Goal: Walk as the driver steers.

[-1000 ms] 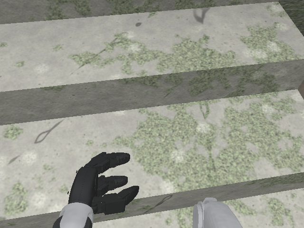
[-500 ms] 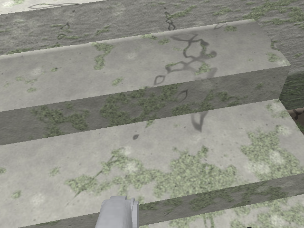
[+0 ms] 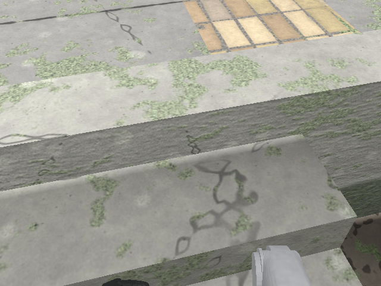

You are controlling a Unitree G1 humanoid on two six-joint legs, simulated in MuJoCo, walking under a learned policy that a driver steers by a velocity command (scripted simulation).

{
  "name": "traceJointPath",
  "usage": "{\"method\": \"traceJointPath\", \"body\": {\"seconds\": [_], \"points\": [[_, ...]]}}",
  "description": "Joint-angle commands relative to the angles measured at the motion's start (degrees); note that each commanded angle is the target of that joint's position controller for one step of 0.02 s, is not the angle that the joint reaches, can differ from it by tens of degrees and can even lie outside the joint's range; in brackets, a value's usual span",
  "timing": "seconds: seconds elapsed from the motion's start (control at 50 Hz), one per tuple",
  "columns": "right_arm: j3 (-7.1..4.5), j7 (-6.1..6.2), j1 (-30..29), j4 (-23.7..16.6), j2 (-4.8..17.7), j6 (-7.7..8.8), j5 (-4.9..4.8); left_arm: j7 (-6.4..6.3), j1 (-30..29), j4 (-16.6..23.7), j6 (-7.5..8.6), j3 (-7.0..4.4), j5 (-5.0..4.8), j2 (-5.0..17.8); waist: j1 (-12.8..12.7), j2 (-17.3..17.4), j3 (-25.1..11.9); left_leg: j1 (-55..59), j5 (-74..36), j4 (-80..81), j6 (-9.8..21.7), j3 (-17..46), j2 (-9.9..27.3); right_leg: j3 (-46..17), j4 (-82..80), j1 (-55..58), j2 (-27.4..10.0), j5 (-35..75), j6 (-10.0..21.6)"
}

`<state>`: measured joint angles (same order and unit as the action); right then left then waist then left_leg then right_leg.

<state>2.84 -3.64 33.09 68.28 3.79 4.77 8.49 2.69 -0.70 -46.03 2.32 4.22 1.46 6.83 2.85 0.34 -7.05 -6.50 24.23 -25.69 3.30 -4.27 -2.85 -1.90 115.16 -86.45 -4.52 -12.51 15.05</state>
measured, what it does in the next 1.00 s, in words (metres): climbs, turning left: right foot 0.18 m higher, then left foot 0.18 m higher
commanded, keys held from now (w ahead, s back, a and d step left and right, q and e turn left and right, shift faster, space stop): w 0.06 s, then w+q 0.94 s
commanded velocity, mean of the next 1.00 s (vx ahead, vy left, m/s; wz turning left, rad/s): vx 0.50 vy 0.00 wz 0.42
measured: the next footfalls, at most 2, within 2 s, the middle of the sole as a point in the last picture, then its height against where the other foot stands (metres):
right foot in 0.12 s outside the picture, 0.18 m higher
left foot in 0.70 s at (139, 223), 0.18 m higher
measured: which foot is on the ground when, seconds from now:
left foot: down 0.00-0.16, up 0.18-0.68, down 0.70-1.00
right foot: up 0.00-0.10, down 0.12-0.76, up 0.78-1.00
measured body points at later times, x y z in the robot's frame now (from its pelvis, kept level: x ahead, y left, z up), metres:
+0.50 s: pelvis +0.32 -0.04 +0.18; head +0.31 -0.04 +0.63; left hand +0.18 +0.14 +0.03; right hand +0.49 -0.21 +0.05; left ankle +0.37 +0.12 -0.22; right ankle +0.27 -0.13 -0.55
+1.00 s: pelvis +0.62 +0.08 +0.34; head +0.61 +0.06 +0.79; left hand +0.69 +0.36 +0.25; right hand +0.61 -0.15 +0.18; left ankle +0.57 +0.14 -0.37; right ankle +0.73 -0.04 -0.10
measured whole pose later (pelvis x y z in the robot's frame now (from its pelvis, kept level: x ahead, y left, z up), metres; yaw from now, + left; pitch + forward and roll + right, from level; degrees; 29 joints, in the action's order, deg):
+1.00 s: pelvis +0.62 +0.08 +0.34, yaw +26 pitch +5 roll +3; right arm 1.0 -3.0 30.4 67.7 8.6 3.6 4.9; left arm 2.8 3.8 -49.6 4.1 1.2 3.0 12.6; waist 2.1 -1.2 -8.8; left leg -22.3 20.9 -38.6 5.7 3.6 -9.9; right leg -8.9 116.6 -70.0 -1.6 -11.5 10.9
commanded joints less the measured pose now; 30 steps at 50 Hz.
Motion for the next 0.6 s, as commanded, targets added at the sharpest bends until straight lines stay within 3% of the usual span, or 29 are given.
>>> {"method": "traceJointPath", "body": {"seconds": [0.02, 0.04, 0.06, 0.08, 0.1, 0.12, 0.14, 0.16, 0.18, 0.2, 0.22, 0.24, 0.26, 0.28, 0.3, 0.34, 0.36, 0.38, 0.42, 0.44, 0.46, 0.48, 0.5, 0.52, 0.54, 0.58, 0.6], "points": [[-2.30, 4.57, -0.25, -4.24, 8.16, 1.47, -11.12, -1.32, -18.59, 14.32, 0.45, 1.42, -0.93, -3.16, -0.93, 0.30, 17.85, -18.66, -12.76, 32.02, 8.95, 12.89, 15.43, 11.66, -18.51, 15.13, -2.49, -5.98, -7.29], [0.43, -1.18, -0.51, -2.38, 4.90, 0.48, -2.77, 1.16, -28.21, 14.66, -3.07, 1.97, 0.54, 0.17, -0.20, 3.92, 4.67, -25.74, -22.03, 28.40, 10.86, 8.13, 15.42, 8.56, -24.96, 32.36, -1.89, -1.41, -3.28], [-1.13, -3.05, -1.64, -5.11, 10.75, 1.93, -4.12, 2.56, -23.03, 14.56, -4.33, 1.01, 0.73, 0.57, -3.85, 10.73, 4.39, -22.71, -58.67, 23.20, 12.41, 5.59, 15.85, 10.88, -26.68, 39.63, 2.29, -1.24, -5.53], [-3.82, 3.50, -5.14, -7.28, 13.33, 1.93, -11.87, -0.90, -3.68, 8.96, -2.11, -0.31, 0.08, 0.88, -6.23, -1.75, 7.66, -10.43, -79.28, 20.21, 8.03, 1.88, 14.46, 17.04, -35.72, 44.26, 3.30, -13.79, -5.15], [-1.79, -2.38, 2.43, -3.73, 16.09, 3.82, -4.52, 2.58, -16.34, 12.30, -3.90, 0.65, 0.26, 2.07, -6.83, 15.42, -1.32, -9.08, -103.16, 16.09, 12.07, 6.27, 19.03, 13.68, -40.70, 51.80, 7.96, -3.43, -7.75], [-4.34, -3.74, -1.19, -4.31, 20.38, 4.56, -6.11, 2.53, -7.70, 10.59, -3.24, -1.81, -0.83, 8.02, -9.67, 12.55, -1.90, 2.73, -113.98, 6.47, 8.97, 4.03, 17.28, 14.02, -54.51, 55.45, 10.45, -1.52, -6.84], [-4.09, -4.86, 1.30, -3.63, 16.89, 4.46, -3.21, 1.13, 8.45, 4.78, -3.33, -2.77, 0.37, 10.58, -11.88, 5.41, -16.34, -10.61, -102.03, -11.06, 5.70, 7.38, 16.37, -0.21, -54.88, 82.27, 4.36, 20.12, -1.30], [-2.97, -6.29, 8.57, -4.11, 11.80, 4.25, -1.40, 1.50, 22.45, -0.29, -3.22, -3.73, -0.47, 13.84, -12.88, -8.12, -25.57, -29.85, -58.80, -26.33, 4.69, 11.47, 7.67, -28.77, -71.31, 102.93, -7.51, 9.82, 8.05], [-5.40, -6.58, 2.55, -2.09, 13.49, 2.12, -5.15, 0.92, 34.12, -4.62, -4.11, -6.06, 3.12, 17.88, -17.33, -11.57, -20.04, -33.58, -23.69, -61.05, 3.11, 18.28, -0.76, -50.44, -89.00, 90.30, -14.39, -6.07, 11.36], [-5.94, -6.39, -2.31, -2.70, 12.21, 1.55, -7.45, -0.06, 33.52, -8.98, -1.89, -7.00, 3.03, 18.36, -15.35, -6.35, -7.01, -43.79, -28.67, -79.39, 4.39, 23.22, -0.33, -46.35, -91.78, 78.86, -13.19, -22.48, 4.18], [-5.31, -5.19, -4.71, -3.21, 8.70, 2.08, -6.96, -0.65, 24.86, -9.59, -0.24, -6.79, 1.28, 16.29, -10.93, -5.47, -1.82, -48.00, -28.18, -84.81, 4.74, 20.94, 1.70, -36.59, -89.37, 71.36, -13.31, -21.98, 2.13], [-5.00, -3.22, -7.83, -4.38, 7.18, 2.54, -6.21, -0.61, 18.19, -10.23, 0.29, -5.45, 0.99, 8.98, -8.35, 1.70, -1.24, -49.44, -25.69, -88.12, 6.50, 20.46, 1.66, -30.10, -88.40, 67.89, -14.18, -16.01, 2.74], [-4.04, -2.25, -12.41, -6.48, 6.05, 2.24, -6.58, -0.38, 14.06, -11.45, 0.20, -3.35, 1.43, 1.23, -5.59, 3.58, -1.89, -49.97, -26.67, -91.45, 9.06, 20.95, 2.96, -26.35, -89.31, 65.53, -14.85, -7.29, 1.13], [-3.34, -1.81, -14.33, -7.84, 3.58, 1.04, -7.24, -0.29, 9.22, -11.38, 0.16, -2.04, 1.84, -3.15, -2.11, 3.63, -0.54, -50.34, -25.52, -89.58, 11.12, 20.84, 4.40, -19.12, -90.94, 61.49, -13.38, -3.12, -1.57], [-3.08, -1.77, -14.04, -8.59, 3.36, -0.09, -7.18, -0.27, 8.36, -12.42, 0.86, -1.67, 2.85, -4.29, 0.83, 4.30, 0.17, -52.29, -26.85, -87.06, 12.21, 19.43, 5.12, -11.34, -91.56, 60.53, -11.93, 1.40, -4.21], [-2.35, -3.40, -16.07, -9.88, 1.87, -1.08, -7.85, -0.83, 9.36, -13.45, 1.63, -2.78, 3.22, -1.68, 1.97, 1.48, 2.30, -54.81, -23.07, -88.83, 13.15, 15.52, 5.54, 2.68, -95.25, 59.11, -7.82, 2.79, -6.98], [-2.36, -4.21, -14.28, -8.96, 2.65, -1.37, -7.54, -1.11, 9.47, -12.76, 1.92, -3.01, 3.54, -0.35, 2.09, -1.73, 2.93, -55.58, -21.66, -93.82, 12.00, 13.89, 4.74, 3.62, -98.03, 57.64, -8.22, 1.64, -4.87], [-2.28, -4.34, -16.01, -9.93, 4.15, -1.35, -7.35, -1.14, 10.71, -13.26, 2.37, -2.77, 4.47, 0.16, 1.65, -0.81, 4.02, -58.15, -23.02, -94.17, 12.29, 13.38, 4.14, 5.62, -99.42, 57.55, -7.37, -0.51, -4.69], [-1.49, -3.71, -23.65, -13.55, 4.52, -1.37, -8.75, -0.98, 18.98, -16.51, 2.26, -2.50, 6.80, 1.17, -0.98, -3.17, 4.83, -68.18, -19.56, -103.54, 14.16, 11.24, 2.92, 6.76, -101.45, 65.24, -7.57, -0.74, -4.93], [-1.46, -2.96, -26.44, -14.97, 5.68, -1.46, -8.61, -0.82, 22.19, -17.97, 2.29, -1.97, 7.14, 0.77, -1.77, -1.05, 5.45, -73.26, -20.65, -100.50, 15.05, 13.01, 2.93, 7.76, -100.93, 70.28, -7.89, 0.91, -5.71], [-1.31, -2.55, -27.70, -15.40, 6.73, -1.30, -8.24, -0.71, 26.33, -18.94, 2.47, -1.75, 7.45, 1.36, -2.75, -2.00, 5.41, -77.58, -20.81, -99.58, 14.80, 13.36, 3.21, 7.62, -100.33, 76.18, -8.43, 4.28, -5.40], [-0.96, -2.38, -28.77, -16.05, 6.95, -1.23, -7.97, -0.78, 30.00, -20.42, 2.47, -1.36, 7.82, 1.43, -3.55, -3.30, 5.69, -82.76, -19.83, -102.01, 14.64, 13.10, 3.06, 6.56, -100.33, 81.71, -9.68, 7.09, -4.54], [-0.04, -2.34, -34.94, -19.02, 6.10, -1.39, -8.16, -0.38, 32.34, -21.22, 2.29, -1.04, 8.59, 2.54, -4.12, -2.59, 7.44, -86.79, -17.68, -102.36, 15.56, 11.54, 3.12, 6.55, -102.72, 85.44, -11.47, 11.74, -3.60], [0.20, -1.90, -36.73, -20.30, 5.97, -1.49, -8.35, -0.25, 32.86, -21.50, 2.32, -0.96, 9.04, 2.85, -4.27, -2.27, 8.09, -89.15, -17.29, -98.73, 15.67, 11.18, 3.73, 7.55, -103.52, 88.41, -11.72, 12.50, -3.46], [-0.01, -1.31, -40.87, -22.59, 8.09, -2.05, -8.21, 0.64, 35.02, -21.88, 2.26, -0.48, 9.75, 2.44, -5.16, 0.21, 6.66, -88.08, -22.72, -85.80, 14.72, 10.06, 5.41, 8.84, -104.56, 89.89, -12.08, 10.48, -4.35], [0.05, -0.57, -44.63, -24.83, 7.55, -3.89, -8.14, 0.84, 39.87, -23.29, 2.30, -0.18, 9.74, 1.82, -6.52, -4.57, 6.86, -85.74, -25.08, -78.77, 13.50, 6.42, 6.24, 10.63, -107.37, 91.12, -11.43, 13.17, -4.27], [0.73, -0.93, -48.40, -26.48, 5.67, -5.54, -7.70, 1.79, 34.65, -20.91, 2.18, -0.41, 7.98, 3.43, -4.65, -5.63, 8.80, -76.00, -17.10, -71.13, 12.03, 0.65, 9.63, 13.77, -114.15, 83.34, -13.58, 16.82, -4.37]]}}
Velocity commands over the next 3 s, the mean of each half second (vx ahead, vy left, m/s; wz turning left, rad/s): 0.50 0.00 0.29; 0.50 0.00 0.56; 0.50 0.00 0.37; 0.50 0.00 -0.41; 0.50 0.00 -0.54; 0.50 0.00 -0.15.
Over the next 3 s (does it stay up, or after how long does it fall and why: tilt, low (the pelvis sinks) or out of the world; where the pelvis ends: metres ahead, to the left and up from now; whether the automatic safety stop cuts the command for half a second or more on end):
stays up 1.62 0.42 0.55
